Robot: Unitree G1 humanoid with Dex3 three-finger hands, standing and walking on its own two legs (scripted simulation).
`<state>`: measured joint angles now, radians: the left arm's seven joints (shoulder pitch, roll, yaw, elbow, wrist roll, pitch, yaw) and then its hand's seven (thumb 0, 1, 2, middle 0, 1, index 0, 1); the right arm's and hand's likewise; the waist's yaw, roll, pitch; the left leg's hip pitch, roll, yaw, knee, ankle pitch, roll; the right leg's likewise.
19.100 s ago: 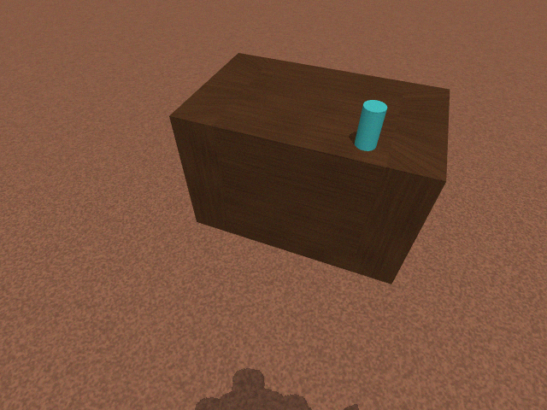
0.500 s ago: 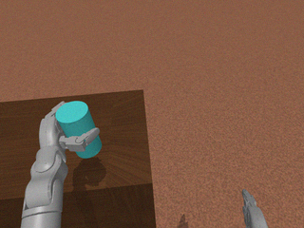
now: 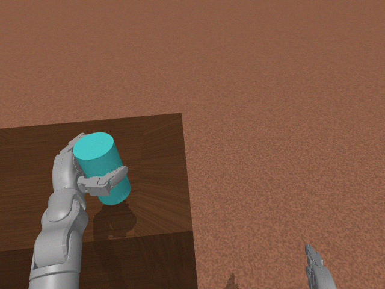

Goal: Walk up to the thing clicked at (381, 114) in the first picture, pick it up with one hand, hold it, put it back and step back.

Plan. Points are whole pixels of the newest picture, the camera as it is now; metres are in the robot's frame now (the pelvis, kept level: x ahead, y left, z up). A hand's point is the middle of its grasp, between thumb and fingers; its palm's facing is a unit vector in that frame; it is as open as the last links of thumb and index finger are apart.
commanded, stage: hold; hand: left
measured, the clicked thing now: (105, 170) +0.33 +0.18 +0.13
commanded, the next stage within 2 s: crouch in 0.14 s
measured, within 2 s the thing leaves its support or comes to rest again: neither
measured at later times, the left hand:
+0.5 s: hand (101, 169) +0.34 +0.19 +0.13, palm faces +0.23 -0.97 +0.04, open 9.8 cm
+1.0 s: hand (98, 176) +0.38 +0.23 +0.05, palm faces +0.25 -0.97 +0.01, open 9.8 cm
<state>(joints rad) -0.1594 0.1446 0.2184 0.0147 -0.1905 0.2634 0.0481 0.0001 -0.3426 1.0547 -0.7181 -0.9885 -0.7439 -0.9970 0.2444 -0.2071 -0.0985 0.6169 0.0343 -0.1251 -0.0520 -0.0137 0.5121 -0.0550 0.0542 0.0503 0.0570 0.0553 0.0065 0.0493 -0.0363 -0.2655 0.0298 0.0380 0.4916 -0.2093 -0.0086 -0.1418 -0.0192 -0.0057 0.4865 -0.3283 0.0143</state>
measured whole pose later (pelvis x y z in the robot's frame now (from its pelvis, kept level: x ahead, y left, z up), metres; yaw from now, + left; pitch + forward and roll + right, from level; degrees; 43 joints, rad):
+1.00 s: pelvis -0.02 +0.00 -0.03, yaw -1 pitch +9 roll -1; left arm -0.42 0.32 0.35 0.71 -0.18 -0.23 -0.05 0.00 -0.37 1.09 -0.72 -1.01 -0.74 -1.02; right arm 0.21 -0.23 -0.11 0.57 0.02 -0.09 -0.04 -0.01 0.51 -0.05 0.06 0.05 0.06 0.06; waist -0.06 0.00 -0.07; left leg -0.61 0.05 0.03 0.73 -0.28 -0.01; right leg -0.49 0.00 0.00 0.73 -0.40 0.01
